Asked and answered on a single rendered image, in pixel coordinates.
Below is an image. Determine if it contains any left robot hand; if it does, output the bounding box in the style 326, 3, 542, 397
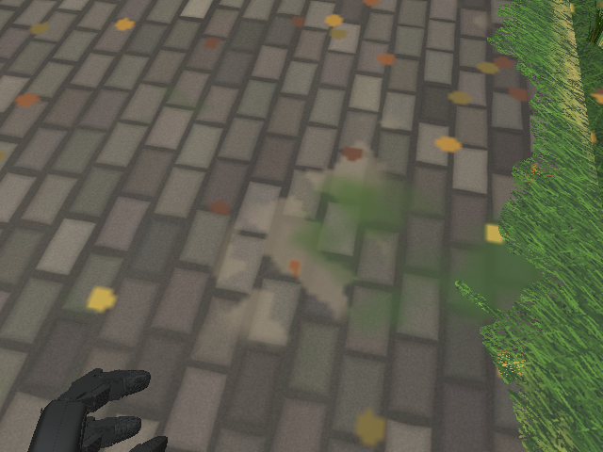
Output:
27, 368, 168, 452

